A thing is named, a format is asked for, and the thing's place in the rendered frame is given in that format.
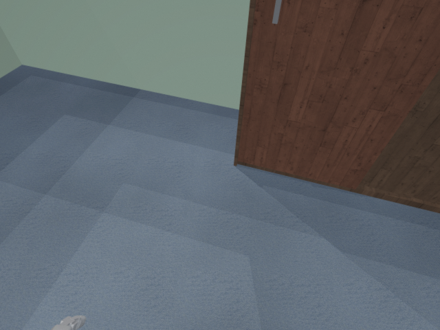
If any wardrobe door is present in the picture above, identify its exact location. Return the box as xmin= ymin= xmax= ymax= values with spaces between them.
xmin=238 ymin=0 xmax=440 ymax=189
xmin=360 ymin=69 xmax=440 ymax=204

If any left robot hand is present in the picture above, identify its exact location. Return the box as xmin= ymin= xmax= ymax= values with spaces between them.
xmin=51 ymin=316 xmax=86 ymax=330

